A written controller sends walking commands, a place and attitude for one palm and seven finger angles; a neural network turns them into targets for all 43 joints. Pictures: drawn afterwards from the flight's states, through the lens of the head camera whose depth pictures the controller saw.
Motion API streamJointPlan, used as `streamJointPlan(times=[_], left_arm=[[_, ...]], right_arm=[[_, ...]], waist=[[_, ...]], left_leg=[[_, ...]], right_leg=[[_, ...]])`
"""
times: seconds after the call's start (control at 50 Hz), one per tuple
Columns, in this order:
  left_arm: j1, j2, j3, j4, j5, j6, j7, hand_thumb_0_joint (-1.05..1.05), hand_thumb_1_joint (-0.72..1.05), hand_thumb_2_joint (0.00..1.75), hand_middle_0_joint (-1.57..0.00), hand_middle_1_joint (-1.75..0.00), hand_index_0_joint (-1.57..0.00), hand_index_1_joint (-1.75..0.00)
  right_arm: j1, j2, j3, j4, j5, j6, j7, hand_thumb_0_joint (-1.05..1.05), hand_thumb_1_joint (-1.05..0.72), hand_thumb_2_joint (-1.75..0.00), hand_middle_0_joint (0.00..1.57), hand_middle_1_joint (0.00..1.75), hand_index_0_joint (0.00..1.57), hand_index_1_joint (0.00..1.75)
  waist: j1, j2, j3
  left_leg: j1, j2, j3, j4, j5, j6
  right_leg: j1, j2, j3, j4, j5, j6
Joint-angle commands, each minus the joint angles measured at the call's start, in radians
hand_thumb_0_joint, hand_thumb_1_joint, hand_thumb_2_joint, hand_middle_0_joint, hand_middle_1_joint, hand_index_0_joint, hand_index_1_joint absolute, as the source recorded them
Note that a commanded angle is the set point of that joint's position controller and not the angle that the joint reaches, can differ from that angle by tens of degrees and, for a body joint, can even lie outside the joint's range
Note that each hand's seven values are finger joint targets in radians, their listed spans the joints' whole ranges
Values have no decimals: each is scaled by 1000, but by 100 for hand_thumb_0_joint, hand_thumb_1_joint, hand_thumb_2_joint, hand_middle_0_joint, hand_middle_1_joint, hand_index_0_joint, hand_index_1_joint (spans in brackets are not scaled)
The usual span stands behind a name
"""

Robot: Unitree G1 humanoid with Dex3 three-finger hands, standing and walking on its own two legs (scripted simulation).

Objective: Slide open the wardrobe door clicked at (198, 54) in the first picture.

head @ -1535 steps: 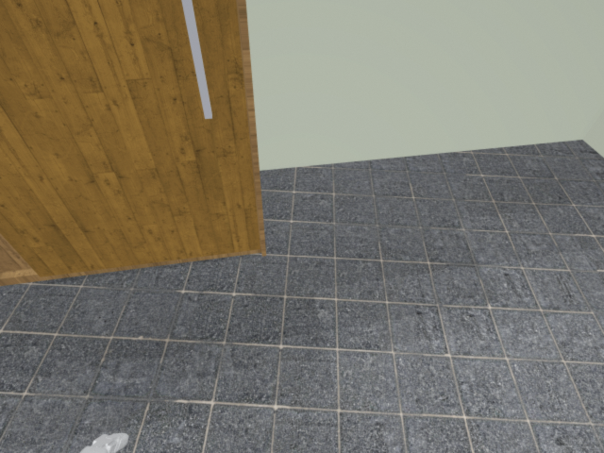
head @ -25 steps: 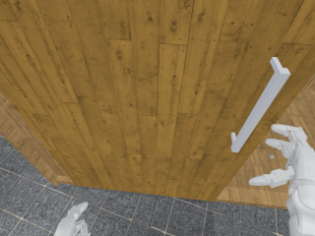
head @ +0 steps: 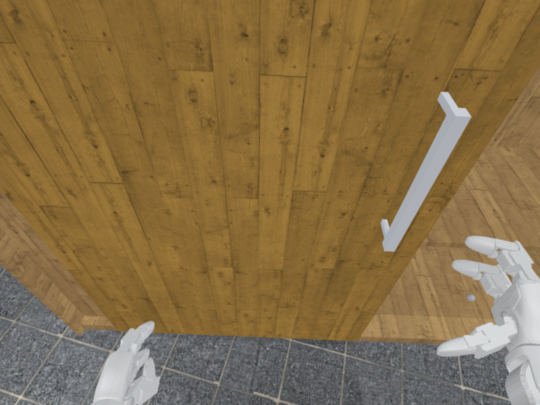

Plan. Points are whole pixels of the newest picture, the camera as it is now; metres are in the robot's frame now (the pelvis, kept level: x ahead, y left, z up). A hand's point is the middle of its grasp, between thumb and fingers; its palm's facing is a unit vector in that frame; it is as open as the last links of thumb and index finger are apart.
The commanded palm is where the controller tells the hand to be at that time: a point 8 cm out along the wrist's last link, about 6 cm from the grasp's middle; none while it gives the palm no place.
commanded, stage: draw the hand back to the body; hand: right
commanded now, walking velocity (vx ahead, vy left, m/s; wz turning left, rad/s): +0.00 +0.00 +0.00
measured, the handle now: (413, 184) +0.43 -0.22 +0.11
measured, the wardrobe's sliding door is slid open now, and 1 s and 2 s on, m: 0.67 0.67 0.67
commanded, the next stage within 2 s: step back with the hand held close in 1.52 s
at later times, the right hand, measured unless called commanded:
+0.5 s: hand (518, 313) +0.21 -0.27 +0.13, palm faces +0.17 +0.98 -0.14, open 14.4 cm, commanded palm +0.17 -0.31 +0.14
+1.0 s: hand out of the picture +0.21 -0.28 +0.18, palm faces +0.43 +0.82 -0.37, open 10.2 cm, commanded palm +0.16 -0.32 +0.19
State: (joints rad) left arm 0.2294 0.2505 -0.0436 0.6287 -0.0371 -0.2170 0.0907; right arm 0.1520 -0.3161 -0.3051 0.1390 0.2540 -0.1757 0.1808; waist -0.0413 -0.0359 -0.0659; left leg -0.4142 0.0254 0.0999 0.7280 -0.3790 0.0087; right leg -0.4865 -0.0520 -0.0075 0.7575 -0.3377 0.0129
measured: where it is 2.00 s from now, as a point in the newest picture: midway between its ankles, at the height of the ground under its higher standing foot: outside the picture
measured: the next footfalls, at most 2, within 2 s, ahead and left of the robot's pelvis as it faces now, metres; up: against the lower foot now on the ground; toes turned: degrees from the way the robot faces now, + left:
none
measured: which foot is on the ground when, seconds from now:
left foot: down 0.00-1.00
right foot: down 0.00-1.00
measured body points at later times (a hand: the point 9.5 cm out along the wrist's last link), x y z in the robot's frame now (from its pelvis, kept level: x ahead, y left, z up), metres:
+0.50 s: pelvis +0.00 -0.02 +0.01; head -0.02 -0.01 +0.46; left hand +0.19 +0.21 -0.05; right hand +0.20 -0.32 +0.14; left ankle +0.00 +0.11 -0.71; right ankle +0.03 -0.13 -0.71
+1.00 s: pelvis +0.02 -0.03 +0.03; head -0.02 -0.01 +0.48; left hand +0.20 +0.19 -0.05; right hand +0.18 -0.33 +0.20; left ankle +0.00 +0.11 -0.71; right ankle +0.03 -0.13 -0.71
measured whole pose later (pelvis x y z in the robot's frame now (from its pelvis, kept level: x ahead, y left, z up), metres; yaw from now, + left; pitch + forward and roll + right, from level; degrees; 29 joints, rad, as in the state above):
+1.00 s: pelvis +0.02 -0.03 +0.03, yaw +2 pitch -5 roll +1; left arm 0.21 0.22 -0.04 0.65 0.00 -0.16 0.07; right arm 0.46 -0.35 -0.31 -0.39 0.07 -0.07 -0.11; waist -0.08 -0.05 0.00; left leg -0.09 0.05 0.05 0.43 -0.26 -0.03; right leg -0.15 -0.02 -0.06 0.48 -0.25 -0.02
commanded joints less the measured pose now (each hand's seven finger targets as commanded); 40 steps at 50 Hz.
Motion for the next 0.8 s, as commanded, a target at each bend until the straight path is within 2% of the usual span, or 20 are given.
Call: streamJointPlan(times=[0.0,0.04,0.08,0.1,0.18,0.22,0.3,0.36,0.42,0.44,0.46,0.48,0.5,0.52,0.56,0.62,0.66,0.68,0.72,0.78], left_arm=[[-74,137,44,-133,-14,-97,44,0,90,90,-20,-30,-20,-30],[-70,131,50,-153,-16,-109,36,0,90,90,-20,-30,-20,-30],[-68,131,52,-170,-22,-115,24,0,90,90,-20,-30,-20,-30],[-73,129,50,-183,-24,-118,20,0,90,90,-20,-30,-20,-30],[-75,137,57,-200,-25,-132,14,0,90,90,-20,-30,-20,-30],[-68,135,57,-203,-24,-142,13,0,90,90,-20,-30,-20,-30],[-69,139,54,-179,-26,-160,23,0,90,90,-20,-30,-20,-30],[-82,133,48,-178,-28,-180,26,0,90,90,-20,-30,-20,-30],[-86,131,42,-174,-25,-188,26,0,90,90,-20,-30,-20,-30],[-116,123,51,-159,5,-159,27,0,90,90,-20,-30,-20,-30],[-116,106,45,-167,8,-147,25,0,90,90,-20,-30,-20,-30],[-119,109,45,-157,11,-132,22,0,90,90,-20,-30,-20,-30],[-111,99,42,-154,12,-116,20,0,90,90,-20,-30,-20,-30],[-115,100,42,-159,16,-102,17,0,90,90,-20,-30,-20,-30],[-124,96,41,-156,20,-79,15,0,90,90,-20,-30,-20,-30],[-128,95,44,-149,27,-58,18,0,90,90,-20,-30,-20,-30],[-133,92,43,-143,29,-48,16,0,90,90,-20,-30,-20,-30],[-136,96,43,-138,33,-44,16,0,90,90,-20,-30,-20,-30],[-139,91,44,-139,34,-37,11,0,90,90,-20,-30,-20,-30],[-147,94,45,-132,38,-23,7,0,90,90,-20,-30,-20,-30]], right_arm=[[-276,-278,-147,-208,149,-141,226,0,55,-20,25,115,25,115],[-163,-287,-173,-173,143,-107,249,0,55,-20,25,115,25,115],[-67,-268,-192,-147,159,-53,244,0,55,-20,25,115,25,115],[-73,-242,-176,-175,170,-33,240,0,55,-20,25,115,25,115],[-34,-246,-202,-265,182,4,200,0,55,-20,25,115,25,115],[-22,-243,-195,-325,173,-2,186,0,55,-20,25,115,25,115],[-98,-252,-176,-397,160,-8,175,0,55,-20,25,115,25,115],[-63,-231,-150,-442,147,3,173,0,48,-24,25,111,25,111],[-1,-238,-173,-450,149,33,165,0,37,-29,24,104,24,104],[-34,-342,-195,-540,-27,21,-23,0,33,-31,24,102,24,102],[60,-210,-113,-526,-47,37,-101,0,30,-32,24,100,24,100],[69,-191,-83,-561,-80,42,-152,0,26,-34,24,98,24,98],[117,-185,-76,-559,-100,47,-193,0,22,-36,24,96,24,96],[149,-192,-80,-600,-119,46,-221,0,19,-37,24,94,24,94],[141,-197,-74,-630,-144,48,-259,0,12,-41,24,89,24,89],[131,-204,-79,-668,-167,45,-291,0,1,-46,23,83,23,83],[132,-197,-71,-681,-177,47,-301,0,-7,-50,23,79,23,79],[137,-200,-75,-684,-181,48,-305,0,-10,-51,23,77,23,77],[153,-191,-68,-716,-185,47,-308,0,-17,-55,22,73,22,73],[177,-185,-75,-696,-186,54,-309,0,-28,-60,22,66,22,66]], waist=[[20,-52,-216],[-6,-45,-199],[-23,-6,-157],[-19,1,-142],[-20,37,-113],[-16,15,-129],[6,-25,-99],[-3,-72,-107],[-13,-35,-101],[-52,-34,-30],[-23,-32,10],[-28,-27,10],[-21,-31,14],[-29,-51,-11],[-22,-63,-5],[-20,-40,-19],[-20,-63,-13],[-23,-39,-9],[-26,-47,-27],[-29,-21,13]], left_leg=[[88,-15,-109,-137,212,15],[88,-16,-98,-134,250,12],[88,-18,-86,-142,253,9],[74,-15,-84,-150,225,4],[64,-19,-87,-170,171,1],[62,-20,-80,-169,165,2],[33,-25,-74,-184,111,4],[41,-29,-55,-180,102,9],[60,-32,-43,-186,119,10],[66,-19,-85,-261,87,19],[51,-10,-70,-271,61,17],[79,-11,-69,-281,62,19],[96,-6,-63,-276,70,18],[124,-5,-60,-273,93,19],[144,-6,-58,-280,99,17],[186,-7,-55,-299,141,18],[202,-7,-53,-304,167,18],[216,-10,-51,-312,183,19],[238,-9,-49,-316,214,19],[251,-12,-45,-334,225,19]], right_leg=[[125,51,11,-85,147,-39],[124,49,10,-96,183,-41],[107,48,11,-106,189,-40],[100,50,7,-113,167,-37],[100,45,11,-118,146,-40],[121,46,11,-124,144,-40],[150,41,21,-139,98,-42],[182,41,32,-164,84,-40],[187,37,42,-180,92,-39],[175,36,36,-212,56,-40],[185,35,31,-234,17,-35],[201,32,33,-251,8,-37],[212,26,29,-260,12,-36],[232,26,31,-273,31,-35],[254,22,30,-300,29,-34],[298,16,30,-325,83,-37],[322,14,30,-340,117,-33],[328,12,34,-349,141,-34],[358,11,30,-353,195,-32],[357,9,33,-373,215,-28]])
